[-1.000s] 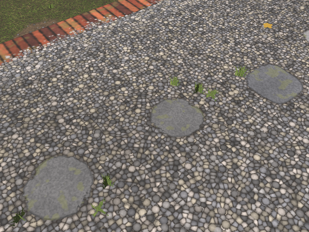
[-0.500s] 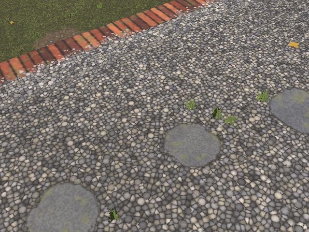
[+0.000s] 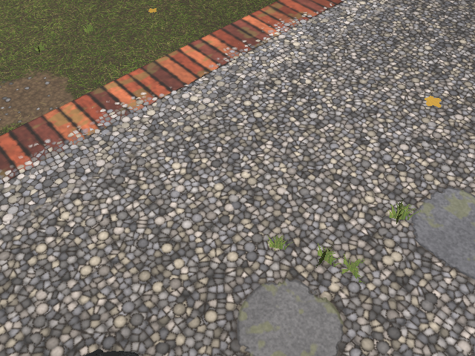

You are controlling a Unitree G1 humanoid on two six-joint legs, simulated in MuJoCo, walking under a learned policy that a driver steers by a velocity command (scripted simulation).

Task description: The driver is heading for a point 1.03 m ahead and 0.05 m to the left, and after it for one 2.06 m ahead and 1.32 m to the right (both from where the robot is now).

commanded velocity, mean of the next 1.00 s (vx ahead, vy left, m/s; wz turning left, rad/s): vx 1.00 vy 0.00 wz -0.07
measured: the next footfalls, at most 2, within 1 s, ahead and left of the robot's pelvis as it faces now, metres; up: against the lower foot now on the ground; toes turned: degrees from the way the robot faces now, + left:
right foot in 0.14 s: +0.36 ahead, -0.08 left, +0.00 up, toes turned -3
left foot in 0.60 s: +0.82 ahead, +0.10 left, +0.00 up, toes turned +4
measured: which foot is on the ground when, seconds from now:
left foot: down 0.00-0.16, up 0.18-0.58, down 0.60-1.00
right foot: up 0.00-0.12, down 0.14-0.62, up 0.64-1.00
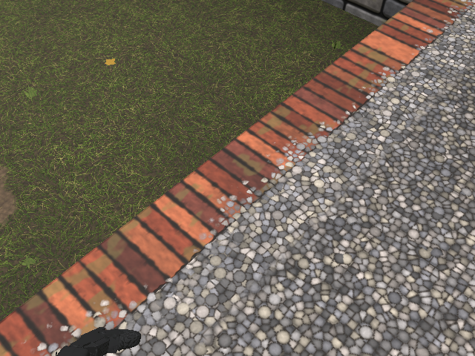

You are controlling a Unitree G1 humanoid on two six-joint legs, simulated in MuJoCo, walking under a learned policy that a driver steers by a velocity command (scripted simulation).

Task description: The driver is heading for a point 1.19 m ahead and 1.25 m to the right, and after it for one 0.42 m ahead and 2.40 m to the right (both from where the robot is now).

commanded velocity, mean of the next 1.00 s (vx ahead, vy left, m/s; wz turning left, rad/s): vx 1.00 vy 0.00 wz -0.89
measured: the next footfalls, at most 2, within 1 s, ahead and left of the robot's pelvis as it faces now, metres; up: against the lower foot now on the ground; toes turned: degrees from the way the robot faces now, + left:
right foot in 0.08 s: +0.28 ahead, -0.04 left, +0.00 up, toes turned -7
left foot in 0.50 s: +0.74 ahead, +0.02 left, +0.00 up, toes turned -28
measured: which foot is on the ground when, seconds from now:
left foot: down 0.00-0.08, up 0.10-0.48, down 0.50-0.96, up 0.98-1.00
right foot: up 0.00-0.06, down 0.08-0.48, up 0.50-0.96, down 0.98-1.00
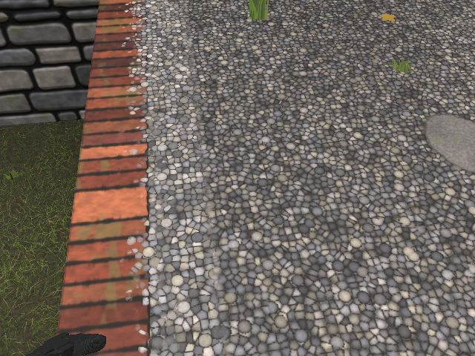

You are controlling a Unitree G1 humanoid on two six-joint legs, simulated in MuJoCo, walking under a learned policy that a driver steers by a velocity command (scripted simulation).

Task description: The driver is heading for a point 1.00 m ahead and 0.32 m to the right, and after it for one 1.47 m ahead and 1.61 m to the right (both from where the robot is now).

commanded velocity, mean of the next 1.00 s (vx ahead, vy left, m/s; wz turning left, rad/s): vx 0.41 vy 0.00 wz -0.74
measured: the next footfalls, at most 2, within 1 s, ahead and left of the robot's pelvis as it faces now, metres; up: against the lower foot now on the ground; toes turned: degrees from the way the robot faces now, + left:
left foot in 0.34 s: +0.55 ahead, +0.06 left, +0.00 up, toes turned -28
right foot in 0.72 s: +0.36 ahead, -0.15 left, +0.00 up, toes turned -43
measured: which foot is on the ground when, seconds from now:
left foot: up 0.00-0.32, down 0.34-0.72, up 0.74-1.00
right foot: down 0.00-0.34, up 0.36-0.70, down 0.72-1.00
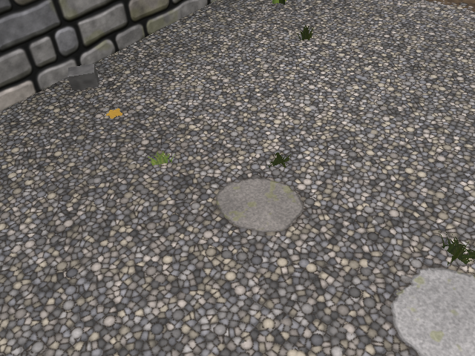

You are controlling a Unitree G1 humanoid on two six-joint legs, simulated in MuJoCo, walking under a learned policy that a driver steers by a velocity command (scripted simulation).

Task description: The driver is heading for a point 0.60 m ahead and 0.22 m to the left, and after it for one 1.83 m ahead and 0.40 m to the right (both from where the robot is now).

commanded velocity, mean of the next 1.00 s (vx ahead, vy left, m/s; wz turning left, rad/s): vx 0.77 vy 0.00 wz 0.39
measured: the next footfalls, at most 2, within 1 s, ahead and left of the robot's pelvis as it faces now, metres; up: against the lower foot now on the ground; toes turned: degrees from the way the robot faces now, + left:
left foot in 0.14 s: +0.11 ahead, +0.12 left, +0.00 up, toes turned +4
right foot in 0.54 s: +0.52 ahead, -0.03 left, +0.00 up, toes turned +21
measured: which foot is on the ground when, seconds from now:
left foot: up 0.00-0.12, down 0.14-0.56, up 0.58-0.92, down 0.94-1.00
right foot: down 0.00-0.12, up 0.14-0.52, down 0.54-0.96, up 0.98-1.00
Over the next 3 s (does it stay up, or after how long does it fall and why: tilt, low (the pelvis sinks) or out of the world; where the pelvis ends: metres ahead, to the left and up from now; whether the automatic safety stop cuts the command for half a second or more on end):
stays up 0.82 0.16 0.00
